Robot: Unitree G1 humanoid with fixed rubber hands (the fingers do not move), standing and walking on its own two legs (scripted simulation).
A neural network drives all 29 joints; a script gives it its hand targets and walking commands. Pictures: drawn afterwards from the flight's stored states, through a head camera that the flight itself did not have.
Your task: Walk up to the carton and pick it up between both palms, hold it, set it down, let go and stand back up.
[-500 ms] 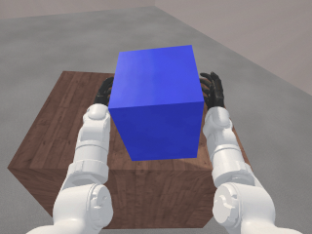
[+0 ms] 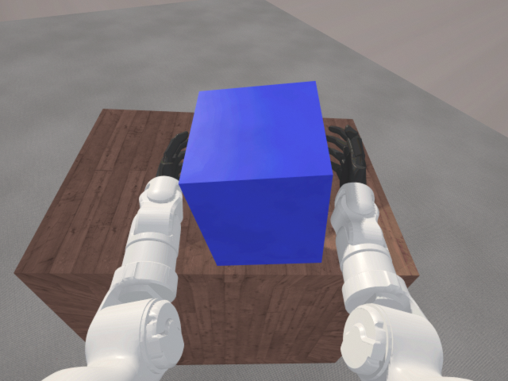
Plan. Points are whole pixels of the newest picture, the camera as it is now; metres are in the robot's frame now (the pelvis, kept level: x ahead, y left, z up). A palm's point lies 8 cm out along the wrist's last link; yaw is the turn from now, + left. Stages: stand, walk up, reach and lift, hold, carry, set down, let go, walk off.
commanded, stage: set down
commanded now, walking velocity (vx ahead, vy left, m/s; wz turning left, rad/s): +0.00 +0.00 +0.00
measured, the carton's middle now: (262, 180) +0.44 -0.02 +0.08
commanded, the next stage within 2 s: none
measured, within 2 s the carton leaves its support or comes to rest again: neither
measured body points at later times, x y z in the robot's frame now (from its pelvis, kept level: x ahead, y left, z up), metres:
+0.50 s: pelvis +0.01 +0.00 +0.00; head +0.02 +0.01 +0.45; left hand +0.42 +0.14 +0.08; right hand +0.42 -0.15 +0.12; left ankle +0.02 +0.12 -0.75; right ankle -0.02 -0.12 -0.75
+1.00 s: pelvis +0.00 +0.00 +0.00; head +0.03 +0.02 +0.45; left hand +0.42 +0.13 +0.08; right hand +0.41 -0.16 +0.11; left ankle +0.02 +0.12 -0.75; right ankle -0.02 -0.12 -0.75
